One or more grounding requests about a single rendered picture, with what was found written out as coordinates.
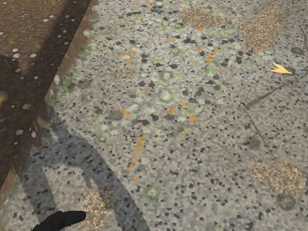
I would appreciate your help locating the robot left hand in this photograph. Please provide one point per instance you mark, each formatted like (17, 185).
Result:
(60, 220)

